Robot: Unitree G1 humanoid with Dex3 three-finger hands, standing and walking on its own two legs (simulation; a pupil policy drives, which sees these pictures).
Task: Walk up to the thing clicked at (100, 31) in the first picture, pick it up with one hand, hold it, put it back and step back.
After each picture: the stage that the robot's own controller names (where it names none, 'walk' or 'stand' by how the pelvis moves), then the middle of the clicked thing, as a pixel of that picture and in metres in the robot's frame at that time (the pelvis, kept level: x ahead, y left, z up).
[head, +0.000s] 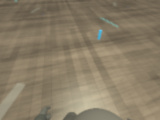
stand; (99, 34) +2.00 -0.24 -0.65
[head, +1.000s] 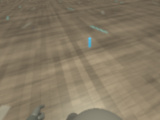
walk; (89, 42) +1.87 +0.13 -0.62
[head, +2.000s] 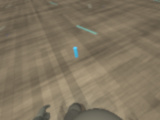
walk; (75, 52) +1.25 +0.38 -0.64
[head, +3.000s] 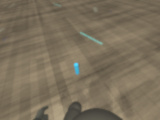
walk; (76, 68) +0.84 +0.27 -0.65
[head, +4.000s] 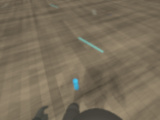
walk; (76, 84) +0.55 +0.22 -0.65
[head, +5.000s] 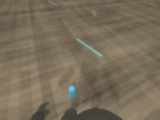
stand; (72, 92) +0.43 +0.19 -0.64
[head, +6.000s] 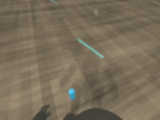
stand; (72, 94) +0.39 +0.18 -0.66
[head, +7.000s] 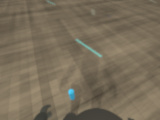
stand; (71, 94) +0.39 +0.20 -0.66
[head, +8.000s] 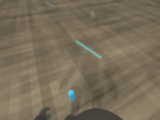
stand; (71, 96) +0.39 +0.20 -0.66
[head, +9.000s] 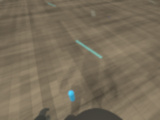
stand; (71, 96) +0.38 +0.20 -0.66
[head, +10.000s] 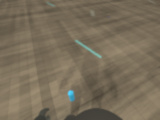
go down; (71, 96) +0.38 +0.21 -0.66
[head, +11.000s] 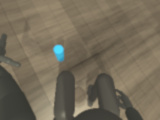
go down; (59, 54) +0.47 +0.22 -0.28
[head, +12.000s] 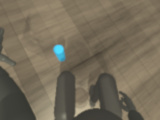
approach; (60, 54) +0.46 +0.23 -0.26
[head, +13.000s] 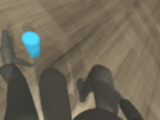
close in; (33, 47) +0.46 +0.27 -0.17
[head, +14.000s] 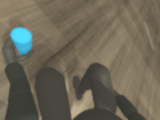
close; (24, 45) +0.45 +0.28 -0.16
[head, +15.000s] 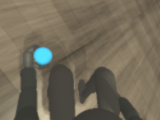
lift; (43, 58) +0.35 +0.26 -0.14
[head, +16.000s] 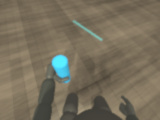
lift; (63, 71) +0.32 +0.17 +0.05
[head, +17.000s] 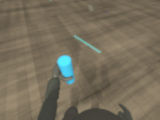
hold; (67, 72) +0.32 +0.15 +0.06
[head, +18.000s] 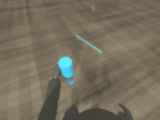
hold; (68, 72) +0.32 +0.15 +0.05
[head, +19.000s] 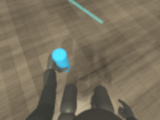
crouch; (63, 62) +0.39 +0.17 -0.03
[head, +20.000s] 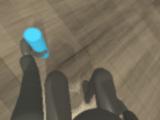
lower; (39, 46) +0.46 +0.25 -0.11
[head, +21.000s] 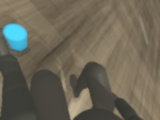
lower; (18, 43) +0.46 +0.27 -0.17
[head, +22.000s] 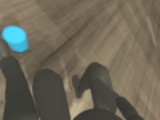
lower; (19, 45) +0.45 +0.29 -0.16
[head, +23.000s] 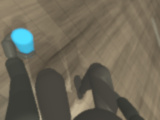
lower; (26, 46) +0.44 +0.28 -0.15
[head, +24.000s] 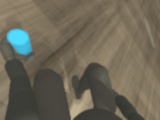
rest; (23, 48) +0.44 +0.27 -0.16
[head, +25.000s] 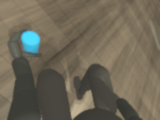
open; (31, 47) +0.45 +0.26 -0.17
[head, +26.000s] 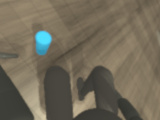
stand; (42, 45) +0.45 +0.25 -0.19
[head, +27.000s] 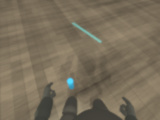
stand; (70, 84) +0.41 +0.17 -0.54
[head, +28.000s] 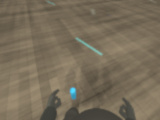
stand; (73, 93) +0.41 +0.17 -0.60
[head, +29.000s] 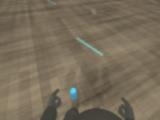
stand; (73, 94) +0.40 +0.16 -0.60
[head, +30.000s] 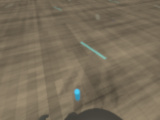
stand; (77, 95) +0.43 +0.15 -0.65
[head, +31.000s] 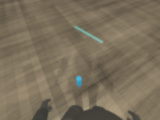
walk; (79, 81) +0.48 +0.11 -0.63
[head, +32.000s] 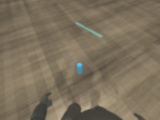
walk; (79, 68) +0.69 +0.15 -0.63
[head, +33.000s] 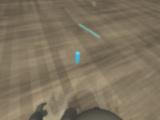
stand; (77, 57) +1.02 +0.19 -0.64
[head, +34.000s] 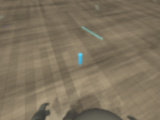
stand; (80, 59) +1.05 +0.17 -0.65
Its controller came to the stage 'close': yes
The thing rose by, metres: 0.69
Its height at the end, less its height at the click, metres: +0.00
